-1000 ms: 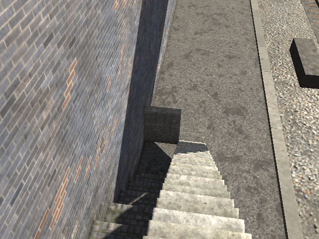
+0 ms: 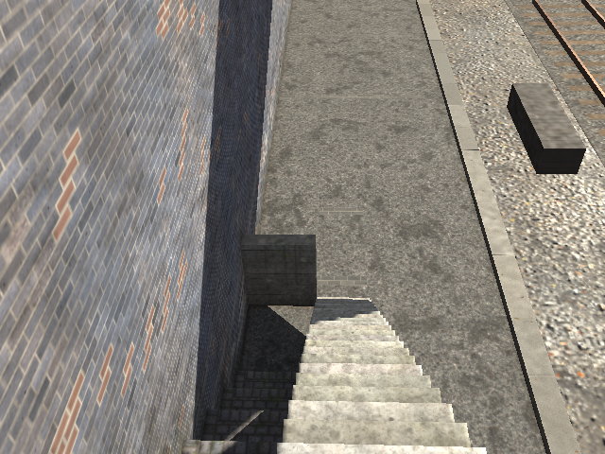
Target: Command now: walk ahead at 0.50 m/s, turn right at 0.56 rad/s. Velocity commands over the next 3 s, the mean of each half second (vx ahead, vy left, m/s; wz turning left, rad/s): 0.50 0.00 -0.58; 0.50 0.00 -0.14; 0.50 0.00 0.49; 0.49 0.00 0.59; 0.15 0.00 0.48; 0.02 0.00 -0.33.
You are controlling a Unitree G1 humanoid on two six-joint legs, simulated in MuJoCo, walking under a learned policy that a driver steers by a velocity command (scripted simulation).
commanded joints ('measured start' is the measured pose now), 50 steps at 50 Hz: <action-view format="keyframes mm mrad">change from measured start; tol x32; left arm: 1 92 95 20 -84 -37 3 1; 5 -415 143 31 -271 27 62 -16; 20 -586 166 69 -392 29 122 -42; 26 80 146 77 -128 -44 37 -45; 50 -67 85 -19 -15 70 -32 -14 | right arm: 1 396 -218 -67 67 18 12 32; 30 -101 -171 -65 -173 -18 87 -54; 50 277 -138 -87 81 22 95 18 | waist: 1 -69 98 -143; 7 -20 -70 256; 23 -49 -24 133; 27 0 -552 67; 34 -188 -77 72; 50 -137 -243 82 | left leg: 1 694 360 -183 350 543 145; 4 219 464 -482 -153 -602 254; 10 -316 253 -135 40 -640 30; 18 81 348 -138 -26 -768 100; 25 -212 278 165 685 -94 -28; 28 -747 -57 -116 1215 -936 -123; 38 -346 -173 -161 828 184 -73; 50 70 -31 7 47 208 88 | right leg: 1 -701 -103 87 662 -46 -26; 12 -575 -198 113 -60 1019 149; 20 -526 -294 54 -428 740 108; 24 249 -226 -128 -685 720 92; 25 433 -169 -31 -870 444 65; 27 479 -293 325 -848 1452 79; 29 407 -455 788 -1272 748 -31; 40 -112 -356 338 -914 266 -48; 50 16 -392 188 -393 978 -60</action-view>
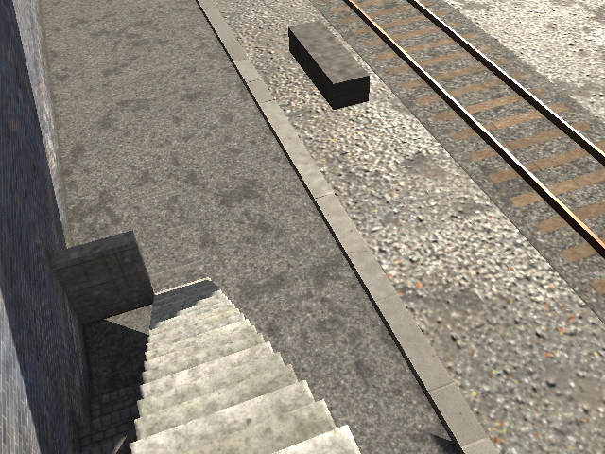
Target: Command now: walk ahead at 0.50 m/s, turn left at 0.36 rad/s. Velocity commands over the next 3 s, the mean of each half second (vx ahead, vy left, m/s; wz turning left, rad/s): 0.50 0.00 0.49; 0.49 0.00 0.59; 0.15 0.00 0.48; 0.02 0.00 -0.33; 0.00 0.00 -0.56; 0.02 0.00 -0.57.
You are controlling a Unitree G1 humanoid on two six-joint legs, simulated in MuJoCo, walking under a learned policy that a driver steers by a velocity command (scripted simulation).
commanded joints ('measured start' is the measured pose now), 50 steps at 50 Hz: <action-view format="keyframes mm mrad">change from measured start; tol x64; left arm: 1 -45 100 26 -17 -2 13 6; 50 241 152 45 -6 9 -46 -32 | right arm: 1 426 -116 -30 116 -14 -15 17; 50 -471 0 -38 -229 -4 -6 -13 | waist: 1 -183 -101 0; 50 114 -139 263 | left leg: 1 397 77 8 -229 -54 120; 3 700 222 -258 187 739 149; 7 429 339 -576 62 -304 294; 22 -301 -49 -400 379 -977 137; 30 -877 -83 -82 1711 -1064 33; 50 -674 49 -126 408 232 -60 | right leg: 1 -184 -152 169 227 1017 0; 3 -791 13 9 761 124 65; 17 -715 -103 284 -464 1072 166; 25 173 -219 317 -1477 1401 131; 28 896 -377 257 -799 2061 97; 37 -79 -409 382 -904 814 92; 50 151 -463 281 -860 95 98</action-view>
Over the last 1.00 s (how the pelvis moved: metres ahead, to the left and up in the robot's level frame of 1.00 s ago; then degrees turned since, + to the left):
0.26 -0.16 -0.18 -20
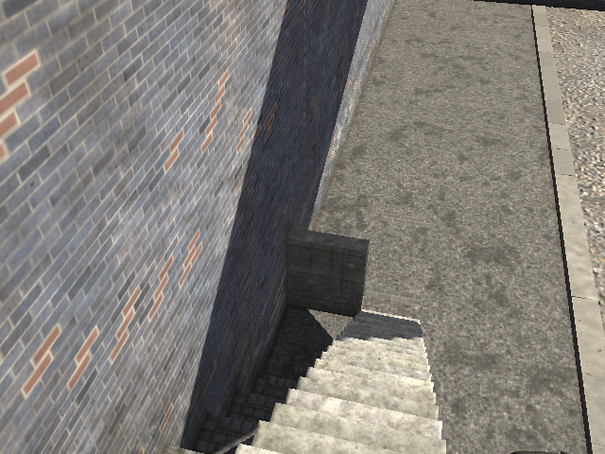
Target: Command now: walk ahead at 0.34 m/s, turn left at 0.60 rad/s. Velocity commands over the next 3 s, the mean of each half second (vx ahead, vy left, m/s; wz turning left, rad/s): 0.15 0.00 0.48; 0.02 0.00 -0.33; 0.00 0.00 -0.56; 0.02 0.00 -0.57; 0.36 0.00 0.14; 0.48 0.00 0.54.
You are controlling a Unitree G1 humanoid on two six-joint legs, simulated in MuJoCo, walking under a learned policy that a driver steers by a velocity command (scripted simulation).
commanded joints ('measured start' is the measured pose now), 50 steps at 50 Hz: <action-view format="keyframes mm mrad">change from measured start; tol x64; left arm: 1 71 138 32 -10 18 -1 29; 50 -286 144 24 -173 -80 72 27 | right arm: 1 -303 -44 -15 -121 15 -34 21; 10 642 -228 -72 240 -16 -39 -2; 50 21 -55 83 -122 -30 77 -82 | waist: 1 87 -108 291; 50 -100 -78 -8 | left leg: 1 -131 47 25 -236 107 -3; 12 1257 208 -184 -403 660 -28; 26 400 148 -277 -321 -913 123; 36 415 118 -256 -162 -652 201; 42 -322 -96 248 1034 -1571 40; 50 -306 -29 133 1163 -839 -97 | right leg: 1 -35 -216 275 -430 -8 -133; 11 -879 168 38 1198 -146 -29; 30 -324 213 409 -696 1301 -48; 38 -127 131 203 -887 998 -124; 42 839 -216 404 -455 2096 -392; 50 -26 -5 480 -531 1073 -332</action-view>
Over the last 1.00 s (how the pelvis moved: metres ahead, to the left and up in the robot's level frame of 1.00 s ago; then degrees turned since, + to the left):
0.36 0.01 -0.36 31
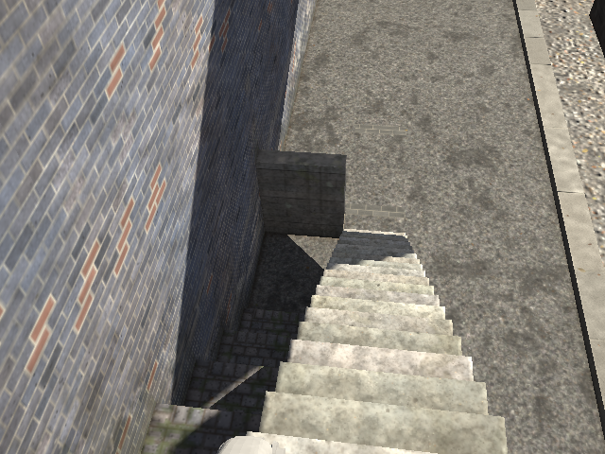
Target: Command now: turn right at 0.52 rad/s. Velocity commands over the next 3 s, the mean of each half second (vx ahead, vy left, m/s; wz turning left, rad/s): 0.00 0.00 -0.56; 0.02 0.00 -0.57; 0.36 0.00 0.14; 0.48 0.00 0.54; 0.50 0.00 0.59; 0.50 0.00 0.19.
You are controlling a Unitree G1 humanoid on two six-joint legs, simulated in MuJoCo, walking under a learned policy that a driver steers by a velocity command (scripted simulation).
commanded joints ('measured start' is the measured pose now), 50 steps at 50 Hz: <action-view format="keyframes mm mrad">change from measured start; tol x32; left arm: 1 -26 98 -18 -75 1 -27 12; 40 -457 71 77 -292 29 108 13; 50 239 178 34 -59 -95 15 -32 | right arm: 1 -123 -18 0 -151 22 28 4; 13 -289 -112 -18 -287 22 31 14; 20 644 -284 -57 -65 26 -82 43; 27 -197 -47 -22 -111 24 -113 56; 37 333 -170 -66 -7 -6 -150 42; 50 34 -68 -43 -110 -29 -73 36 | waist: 1 -11 -101 -82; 17 -37 -266 -176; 20 -457 493 127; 26 190 254 -82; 46 70 300 -94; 50 116 -367 -69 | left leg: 1 -148 -16 4 1 259 -63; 13 -64 -26 -129 -62 39 -133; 14 168 -51 9 -45 -391 -46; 18 948 2 -72 -962 -447 65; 20 1156 328 -1275 -1712 -14 152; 23 854 337 -922 -1524 505 238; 27 207 264 -361 -1619 157 175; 38 984 392 -138 -1647 615 193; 45 743 443 4 -1599 682 101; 50 154 97 -124 -686 -229 3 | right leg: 1 22 -179 208 21 425 -170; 16 5 -261 368 -206 617 -262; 18 -414 -144 206 -108 235 -146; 19 -1068 77 153 365 -716 -54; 20 -1405 123 386 444 -826 -27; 26 -656 270 136 1186 89 178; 30 -699 186 -7 1433 197 168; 40 -791 46 -40 991 120 110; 48 211 -14 -92 376 -280 3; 50 186 -131 258 291 399 94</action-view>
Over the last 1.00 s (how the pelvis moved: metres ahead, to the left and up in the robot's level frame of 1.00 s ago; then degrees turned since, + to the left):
0.33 0.16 -0.34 -1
